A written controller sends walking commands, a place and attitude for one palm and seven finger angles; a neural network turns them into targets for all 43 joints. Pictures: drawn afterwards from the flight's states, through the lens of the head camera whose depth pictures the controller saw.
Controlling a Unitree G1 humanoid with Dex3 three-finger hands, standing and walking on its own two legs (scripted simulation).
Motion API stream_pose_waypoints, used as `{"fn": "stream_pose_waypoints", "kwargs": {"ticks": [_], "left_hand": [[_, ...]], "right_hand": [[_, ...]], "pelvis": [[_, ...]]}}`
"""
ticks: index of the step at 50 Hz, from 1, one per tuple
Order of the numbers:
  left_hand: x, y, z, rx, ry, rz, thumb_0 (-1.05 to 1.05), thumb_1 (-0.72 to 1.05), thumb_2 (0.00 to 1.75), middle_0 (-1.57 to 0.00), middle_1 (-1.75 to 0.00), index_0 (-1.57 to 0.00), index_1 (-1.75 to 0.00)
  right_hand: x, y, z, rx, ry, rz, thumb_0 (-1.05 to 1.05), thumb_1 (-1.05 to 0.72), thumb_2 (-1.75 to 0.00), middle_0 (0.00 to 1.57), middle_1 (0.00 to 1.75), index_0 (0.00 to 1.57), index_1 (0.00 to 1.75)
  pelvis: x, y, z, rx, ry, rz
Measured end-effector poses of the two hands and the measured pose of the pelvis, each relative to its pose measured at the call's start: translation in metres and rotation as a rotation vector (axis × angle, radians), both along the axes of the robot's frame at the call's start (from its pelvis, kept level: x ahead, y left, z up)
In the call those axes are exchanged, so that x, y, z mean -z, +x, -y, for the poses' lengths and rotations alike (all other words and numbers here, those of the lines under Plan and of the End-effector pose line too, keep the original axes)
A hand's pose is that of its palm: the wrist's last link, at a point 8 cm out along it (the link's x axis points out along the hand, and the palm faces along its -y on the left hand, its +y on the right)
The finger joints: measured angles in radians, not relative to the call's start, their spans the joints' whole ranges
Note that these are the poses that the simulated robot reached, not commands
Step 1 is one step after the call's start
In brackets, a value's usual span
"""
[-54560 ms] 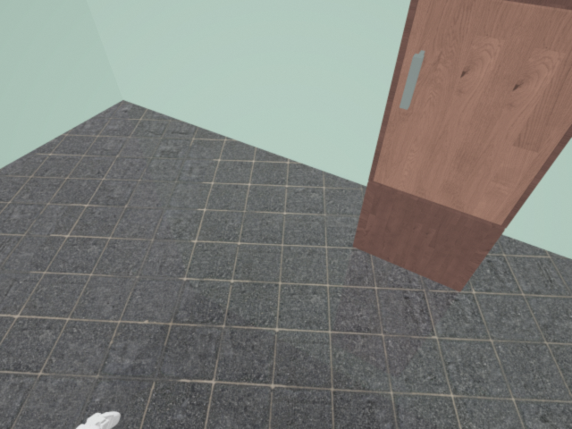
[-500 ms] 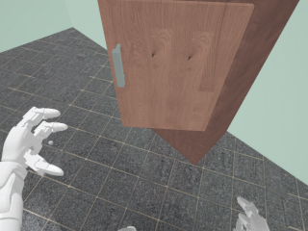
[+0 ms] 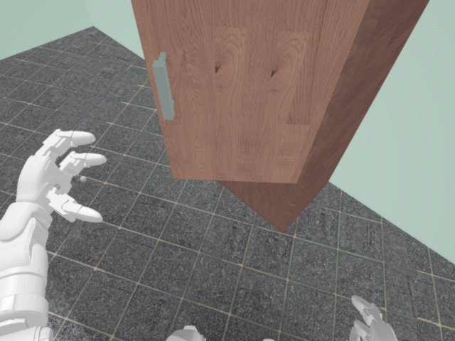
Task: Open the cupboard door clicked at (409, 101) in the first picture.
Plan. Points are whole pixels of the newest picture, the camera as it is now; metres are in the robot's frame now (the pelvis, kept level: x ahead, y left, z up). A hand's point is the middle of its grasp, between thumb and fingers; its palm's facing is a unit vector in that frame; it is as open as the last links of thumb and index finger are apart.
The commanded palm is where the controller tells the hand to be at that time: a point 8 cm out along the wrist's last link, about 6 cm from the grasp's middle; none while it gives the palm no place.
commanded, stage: move the hooked fingers beside the handle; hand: left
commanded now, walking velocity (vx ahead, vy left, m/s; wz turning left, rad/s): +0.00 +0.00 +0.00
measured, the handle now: (165, 86) +0.61 +0.17 +0.09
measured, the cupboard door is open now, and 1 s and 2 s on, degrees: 42 42 40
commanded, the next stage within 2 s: none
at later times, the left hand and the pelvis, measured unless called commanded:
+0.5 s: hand (111, 141) +0.43 +0.24 +0.09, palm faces -0.02 -1.00 +0.00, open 14.0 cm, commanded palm +0.41 +0.29 +0.09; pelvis +0.01 +0.03 +0.00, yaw -1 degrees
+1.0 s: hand (135, 116) +0.51 +0.22 +0.08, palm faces +0.01 -1.00 +0.00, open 14.0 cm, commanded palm +0.50 +0.27 +0.08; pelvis +0.01 +0.01 -0.01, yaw -2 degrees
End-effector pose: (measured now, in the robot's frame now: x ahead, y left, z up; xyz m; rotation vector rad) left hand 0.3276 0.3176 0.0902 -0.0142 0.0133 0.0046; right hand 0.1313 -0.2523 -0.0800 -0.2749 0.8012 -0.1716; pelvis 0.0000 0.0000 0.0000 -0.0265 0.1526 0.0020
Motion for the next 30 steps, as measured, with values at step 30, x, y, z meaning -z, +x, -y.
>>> {"fn": "stream_pose_waypoints", "kwargs": {"ticks": [30], "left_hand": [[0.0, 0.102, 0.03, 0.026, 0.006, 0.002, -0.01, -0.5, 0.3, -0.3, -1.2, -0.3, -1.2]], "right_hand": [[0.02, -0.06, -0.026, 0.097, 0.021, -0.258, 0.01, -0.9, -0.9, 0.21, 0.3, 0.2, 0.3]], "pelvis": [[0.004, 0.011, -0.031, 0.014, -0.014, -0.073]]}}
